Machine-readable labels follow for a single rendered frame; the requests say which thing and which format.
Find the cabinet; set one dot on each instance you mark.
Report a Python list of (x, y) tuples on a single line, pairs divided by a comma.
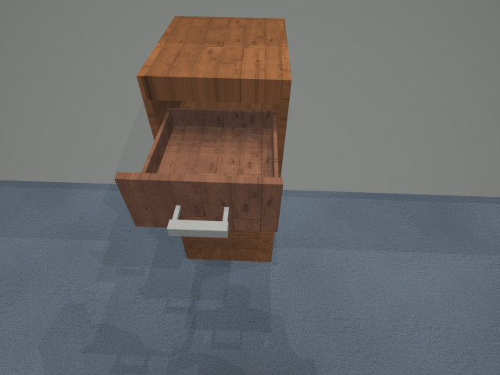
[(205, 62)]

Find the drawer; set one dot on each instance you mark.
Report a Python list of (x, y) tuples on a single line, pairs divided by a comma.
[(205, 160)]

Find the handle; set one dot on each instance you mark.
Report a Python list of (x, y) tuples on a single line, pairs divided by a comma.
[(198, 228)]

